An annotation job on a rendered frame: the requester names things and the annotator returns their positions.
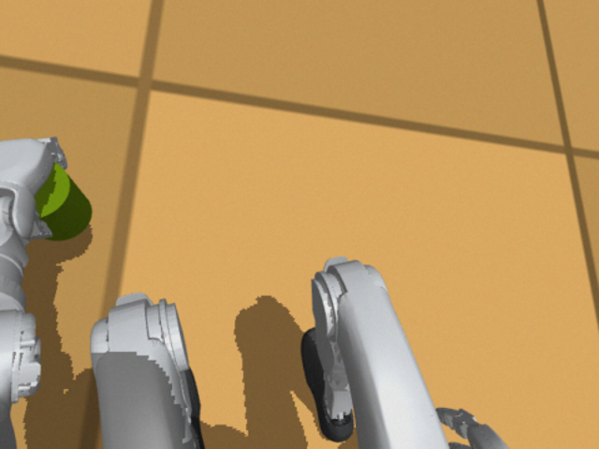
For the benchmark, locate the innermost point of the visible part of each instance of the left robot hand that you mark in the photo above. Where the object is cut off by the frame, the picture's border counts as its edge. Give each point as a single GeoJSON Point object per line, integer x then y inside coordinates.
{"type": "Point", "coordinates": [28, 163]}

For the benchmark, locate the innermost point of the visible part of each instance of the right robot hand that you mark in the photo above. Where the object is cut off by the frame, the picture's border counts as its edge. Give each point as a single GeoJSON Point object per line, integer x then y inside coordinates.
{"type": "Point", "coordinates": [465, 425]}

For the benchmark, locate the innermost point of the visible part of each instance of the mug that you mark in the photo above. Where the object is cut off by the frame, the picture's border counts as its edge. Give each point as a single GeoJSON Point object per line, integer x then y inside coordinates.
{"type": "Point", "coordinates": [62, 205]}

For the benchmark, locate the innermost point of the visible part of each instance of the left robot foot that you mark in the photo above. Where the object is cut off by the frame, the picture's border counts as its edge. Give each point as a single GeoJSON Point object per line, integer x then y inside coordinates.
{"type": "Point", "coordinates": [195, 404]}

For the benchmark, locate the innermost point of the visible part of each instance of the right robot foot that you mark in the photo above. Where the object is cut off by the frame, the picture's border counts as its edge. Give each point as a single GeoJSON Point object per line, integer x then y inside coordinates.
{"type": "Point", "coordinates": [333, 429]}

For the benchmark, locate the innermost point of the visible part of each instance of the left robot arm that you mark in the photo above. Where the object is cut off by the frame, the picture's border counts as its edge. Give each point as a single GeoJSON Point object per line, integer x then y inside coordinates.
{"type": "Point", "coordinates": [19, 346]}

